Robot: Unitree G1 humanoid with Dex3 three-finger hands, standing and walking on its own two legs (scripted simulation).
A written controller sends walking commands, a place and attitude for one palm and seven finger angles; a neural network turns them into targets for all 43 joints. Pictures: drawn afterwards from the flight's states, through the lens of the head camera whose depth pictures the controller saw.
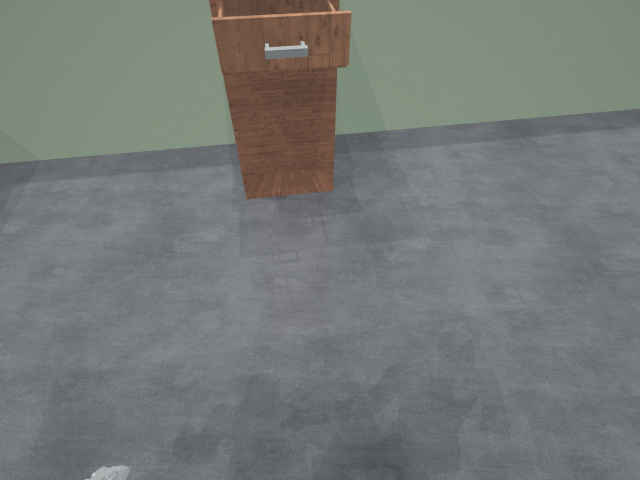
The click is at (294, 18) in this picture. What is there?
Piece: drawer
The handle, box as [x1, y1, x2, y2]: [265, 41, 307, 58]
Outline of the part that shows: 307,46 304,44 303,41 300,41 301,44 297,46 269,47 268,43 265,43 265,56 266,58 307,56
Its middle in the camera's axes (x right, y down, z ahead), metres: -0.10 -0.52 +1.05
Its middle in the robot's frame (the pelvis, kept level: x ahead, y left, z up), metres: +1.14 +0.16 +0.04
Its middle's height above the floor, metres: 0.81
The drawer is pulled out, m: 0.29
